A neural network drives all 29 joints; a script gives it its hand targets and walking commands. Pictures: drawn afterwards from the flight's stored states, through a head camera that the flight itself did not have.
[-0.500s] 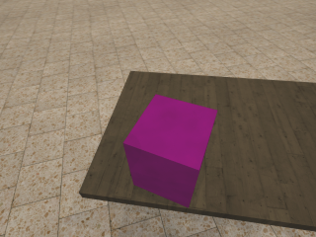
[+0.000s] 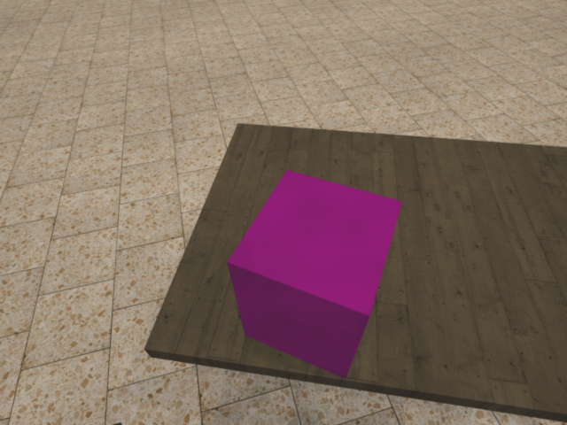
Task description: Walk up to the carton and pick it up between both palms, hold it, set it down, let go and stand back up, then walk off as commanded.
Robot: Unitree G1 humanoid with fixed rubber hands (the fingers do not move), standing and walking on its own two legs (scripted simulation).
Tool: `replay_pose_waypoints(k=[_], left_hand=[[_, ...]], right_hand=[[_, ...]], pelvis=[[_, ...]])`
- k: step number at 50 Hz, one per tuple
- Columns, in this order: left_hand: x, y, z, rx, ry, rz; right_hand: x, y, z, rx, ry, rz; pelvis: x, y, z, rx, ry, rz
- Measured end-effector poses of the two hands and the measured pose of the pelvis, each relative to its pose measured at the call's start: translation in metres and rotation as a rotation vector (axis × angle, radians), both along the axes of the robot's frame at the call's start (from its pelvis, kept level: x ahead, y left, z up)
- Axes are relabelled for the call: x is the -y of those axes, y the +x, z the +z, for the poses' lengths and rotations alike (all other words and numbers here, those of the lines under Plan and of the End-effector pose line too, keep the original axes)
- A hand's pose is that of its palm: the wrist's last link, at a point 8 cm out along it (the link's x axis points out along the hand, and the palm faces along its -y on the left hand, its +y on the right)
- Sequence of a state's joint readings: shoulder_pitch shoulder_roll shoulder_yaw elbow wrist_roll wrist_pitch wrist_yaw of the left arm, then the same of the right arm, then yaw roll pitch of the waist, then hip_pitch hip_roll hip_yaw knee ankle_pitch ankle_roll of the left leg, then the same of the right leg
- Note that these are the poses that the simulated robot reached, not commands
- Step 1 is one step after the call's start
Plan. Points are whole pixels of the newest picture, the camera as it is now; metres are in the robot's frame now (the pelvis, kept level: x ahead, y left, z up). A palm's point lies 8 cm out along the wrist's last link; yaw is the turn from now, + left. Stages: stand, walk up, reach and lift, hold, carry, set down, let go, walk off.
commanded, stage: walk up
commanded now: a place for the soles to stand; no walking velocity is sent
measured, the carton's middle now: (316, 274) +0.39 -0.02 -0.05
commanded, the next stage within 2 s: reach and lift in 0.62 s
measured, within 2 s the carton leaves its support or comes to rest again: neither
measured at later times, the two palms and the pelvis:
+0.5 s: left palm out of the picture +0.10 +0.30 -0.12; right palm out of the picture +0.08 -0.29 -0.11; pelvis +0.01 +0.01 +0.00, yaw +0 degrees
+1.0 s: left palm (131, 420) +0.16 +0.25 -0.10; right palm out of the picture +0.12 -0.27 -0.11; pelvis -0.03 +0.00 -0.02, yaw -4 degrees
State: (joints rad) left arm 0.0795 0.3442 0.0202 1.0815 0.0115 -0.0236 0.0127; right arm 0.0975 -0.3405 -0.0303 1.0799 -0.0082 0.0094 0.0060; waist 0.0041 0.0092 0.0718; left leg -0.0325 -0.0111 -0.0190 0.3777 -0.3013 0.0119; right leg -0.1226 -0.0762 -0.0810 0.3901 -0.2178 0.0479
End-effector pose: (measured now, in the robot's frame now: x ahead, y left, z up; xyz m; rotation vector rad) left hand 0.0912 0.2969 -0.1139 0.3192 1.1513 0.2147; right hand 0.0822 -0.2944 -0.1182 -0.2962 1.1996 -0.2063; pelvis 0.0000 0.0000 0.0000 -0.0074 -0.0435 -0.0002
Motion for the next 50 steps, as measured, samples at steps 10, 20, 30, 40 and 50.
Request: replay_pose_waypoints(k=[10, 20, 30, 40, 50], left_hand=[[-0.002, 0.006, -0.002, 0.011, -0.008, -0.004], [-0.005, 0.008, -0.004, 0.01, -0.009, -0.009], [-0.011, 0.009, -0.001, 0.016, 0.002, -0.012], [0.008, 0.064, -0.001, -0.016, -0.019, -0.035], [0.045, 0.073, 0.013, 0.112, -0.084, -0.073]], right_hand=[[-0.002, 0.004, 0.003, 0.004, -0.013, -0.003], [-0.003, 0.002, 0.004, 0.01, -0.024, -0.012], [-0.007, -0.004, 0.002, 0.001, -0.017, -0.014], [-0.02, 0.037, -0.012, 0.218, 0.064, -0.015], [-0.027, 0.039, 0.012, 0.361, 0.035, 0.037]], pelvis=[[-0.004, 0.006, 0.0, 0.002, -0.004, 0.001], [-0.008, 0.007, -0.001, 0.009, -0.004, -0.003], [-0.011, 0.006, -0.002, 0.015, -0.005, 0.001], [-0.008, -0.021, -0.022, -0.027, -0.044, -0.048], [0.004, -0.031, -0.016, 0.035, -0.03, -0.066]])
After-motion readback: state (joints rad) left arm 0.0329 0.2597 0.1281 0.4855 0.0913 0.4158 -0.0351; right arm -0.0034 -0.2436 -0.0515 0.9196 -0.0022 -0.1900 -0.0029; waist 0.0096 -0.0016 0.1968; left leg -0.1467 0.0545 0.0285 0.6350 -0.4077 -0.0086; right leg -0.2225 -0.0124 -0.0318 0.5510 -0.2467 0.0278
